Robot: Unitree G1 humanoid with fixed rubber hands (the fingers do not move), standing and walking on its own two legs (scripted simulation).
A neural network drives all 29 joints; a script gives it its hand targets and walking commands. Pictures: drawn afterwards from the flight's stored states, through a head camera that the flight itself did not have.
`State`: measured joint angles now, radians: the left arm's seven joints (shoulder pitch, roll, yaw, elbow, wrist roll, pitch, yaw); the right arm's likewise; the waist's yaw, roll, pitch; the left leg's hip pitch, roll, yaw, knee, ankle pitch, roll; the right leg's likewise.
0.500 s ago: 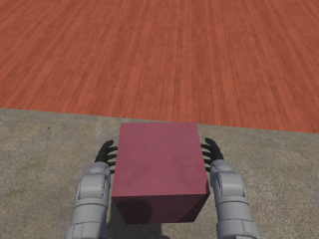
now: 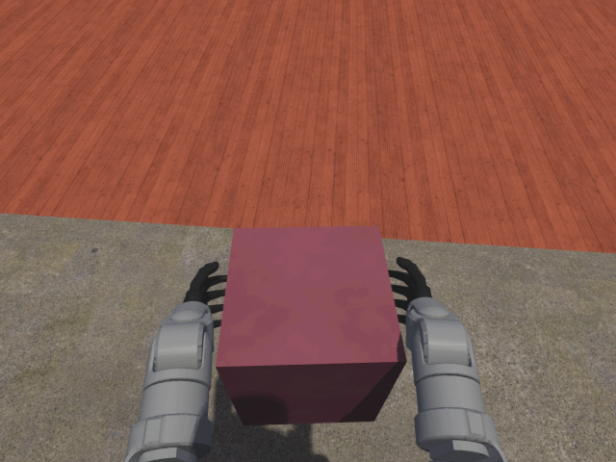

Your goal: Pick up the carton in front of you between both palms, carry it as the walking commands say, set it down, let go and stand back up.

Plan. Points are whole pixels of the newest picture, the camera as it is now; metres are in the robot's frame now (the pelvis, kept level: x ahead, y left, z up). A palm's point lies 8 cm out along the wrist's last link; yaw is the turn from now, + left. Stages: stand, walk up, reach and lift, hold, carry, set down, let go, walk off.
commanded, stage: hold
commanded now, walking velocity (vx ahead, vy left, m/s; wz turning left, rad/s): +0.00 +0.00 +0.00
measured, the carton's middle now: (307, 330) +0.31 +0.00 -0.03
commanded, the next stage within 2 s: carry in 0.78 s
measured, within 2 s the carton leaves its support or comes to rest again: neither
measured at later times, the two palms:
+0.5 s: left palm (198, 311) +0.29 +0.15 +0.04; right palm (417, 303) +0.30 -0.15 +0.05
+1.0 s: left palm (204, 287) +0.32 +0.14 +0.06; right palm (422, 283) +0.32 -0.16 +0.06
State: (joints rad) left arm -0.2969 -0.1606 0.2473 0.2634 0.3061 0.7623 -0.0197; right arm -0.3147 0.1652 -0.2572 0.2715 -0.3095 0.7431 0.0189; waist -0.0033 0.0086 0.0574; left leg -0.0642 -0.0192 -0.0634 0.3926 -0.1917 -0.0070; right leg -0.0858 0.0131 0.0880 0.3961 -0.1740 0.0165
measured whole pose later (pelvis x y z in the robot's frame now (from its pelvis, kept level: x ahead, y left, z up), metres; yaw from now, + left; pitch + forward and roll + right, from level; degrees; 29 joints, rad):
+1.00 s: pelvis +0.04 -0.01 -0.01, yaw +0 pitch +2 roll -1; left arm -0.18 -0.14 0.13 0.00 0.17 0.88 0.05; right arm -0.19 0.14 -0.15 -0.01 -0.20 0.87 -0.03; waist 0.01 0.04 -0.12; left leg -0.25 0.01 -0.07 0.52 -0.29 -0.01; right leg -0.27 0.00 -0.02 0.51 -0.31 0.01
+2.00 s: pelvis +0.57 -0.05 +0.01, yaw +4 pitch +5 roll +2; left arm 0.12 -0.14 0.03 -0.48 0.03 1.11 0.13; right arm 0.10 0.14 -0.03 -0.50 -0.08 1.12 -0.11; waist 0.03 0.01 -0.10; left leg -0.66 0.12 0.12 0.85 -0.11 -0.01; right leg -0.12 -0.02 -0.25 0.25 -0.22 -0.07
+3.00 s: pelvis +1.21 -0.05 +0.00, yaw +3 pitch +4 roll +2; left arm -0.50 -0.12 0.26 -0.21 -0.04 1.07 0.19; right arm -0.54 0.12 -0.28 -0.23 -0.01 1.09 -0.16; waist 0.07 0.01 0.14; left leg -0.84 0.05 0.04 1.29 -0.36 0.06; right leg -0.30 0.03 -0.16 0.49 -0.36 -0.14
